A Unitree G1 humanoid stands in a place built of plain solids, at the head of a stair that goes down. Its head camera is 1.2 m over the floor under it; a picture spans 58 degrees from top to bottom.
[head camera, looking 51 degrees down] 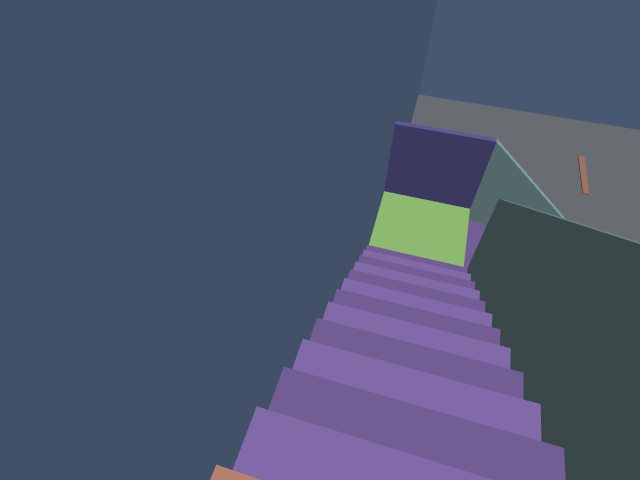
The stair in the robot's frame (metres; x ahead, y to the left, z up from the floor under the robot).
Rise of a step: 0.19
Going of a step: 0.22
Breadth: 1.00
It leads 17 degrees to the right of straight ahead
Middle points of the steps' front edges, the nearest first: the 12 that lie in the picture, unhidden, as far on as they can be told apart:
0.31 -0.28 -0.19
0.52 -0.34 -0.37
0.72 -0.41 -0.56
0.93 -0.47 -0.75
1.14 -0.53 -0.94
1.35 -0.59 -1.12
1.55 -0.65 -1.31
1.76 -0.71 -1.50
1.97 -0.77 -1.68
2.17 -0.84 -1.87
2.38 -0.90 -2.06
2.59 -0.96 -2.25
